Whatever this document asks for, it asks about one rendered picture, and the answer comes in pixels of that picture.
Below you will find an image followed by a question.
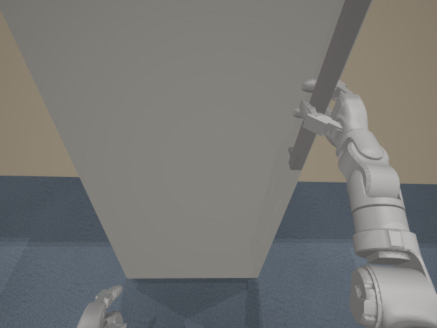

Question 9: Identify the fridge door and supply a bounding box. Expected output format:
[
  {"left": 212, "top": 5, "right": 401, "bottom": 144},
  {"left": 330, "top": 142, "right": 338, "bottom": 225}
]
[{"left": 0, "top": 0, "right": 373, "bottom": 279}]

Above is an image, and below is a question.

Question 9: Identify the robot left hand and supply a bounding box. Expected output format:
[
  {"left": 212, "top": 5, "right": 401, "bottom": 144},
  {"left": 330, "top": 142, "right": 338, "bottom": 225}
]
[{"left": 76, "top": 285, "right": 127, "bottom": 328}]

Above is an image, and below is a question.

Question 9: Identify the right robot upper arm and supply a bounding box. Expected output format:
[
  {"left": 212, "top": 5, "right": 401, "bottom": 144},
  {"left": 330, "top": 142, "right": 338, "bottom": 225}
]
[{"left": 350, "top": 264, "right": 437, "bottom": 328}]

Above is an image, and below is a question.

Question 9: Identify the handle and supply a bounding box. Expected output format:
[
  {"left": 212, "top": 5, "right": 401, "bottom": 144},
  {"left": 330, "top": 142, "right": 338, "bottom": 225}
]
[{"left": 288, "top": 0, "right": 371, "bottom": 170}]

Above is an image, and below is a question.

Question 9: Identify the robot right hand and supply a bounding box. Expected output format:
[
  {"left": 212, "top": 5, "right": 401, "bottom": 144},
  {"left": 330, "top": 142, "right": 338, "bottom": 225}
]
[{"left": 292, "top": 78, "right": 369, "bottom": 148}]

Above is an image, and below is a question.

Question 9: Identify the robot right forearm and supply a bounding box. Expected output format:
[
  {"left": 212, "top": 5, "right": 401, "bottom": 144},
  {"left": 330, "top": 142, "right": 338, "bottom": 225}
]
[{"left": 336, "top": 129, "right": 437, "bottom": 300}]

